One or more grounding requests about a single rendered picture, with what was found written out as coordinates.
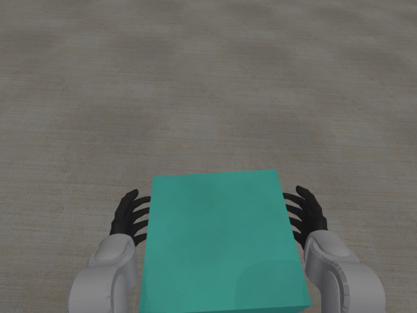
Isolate robot right forearm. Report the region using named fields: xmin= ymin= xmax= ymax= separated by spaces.
xmin=304 ymin=230 xmax=386 ymax=313

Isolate left robot hand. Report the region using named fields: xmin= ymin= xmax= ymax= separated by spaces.
xmin=109 ymin=189 xmax=151 ymax=247

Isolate robot left forearm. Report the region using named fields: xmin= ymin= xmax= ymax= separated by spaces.
xmin=67 ymin=233 xmax=139 ymax=313

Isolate carton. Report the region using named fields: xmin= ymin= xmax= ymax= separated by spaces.
xmin=139 ymin=170 xmax=312 ymax=313

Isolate right robot hand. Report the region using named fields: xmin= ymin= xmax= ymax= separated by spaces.
xmin=283 ymin=186 xmax=328 ymax=250

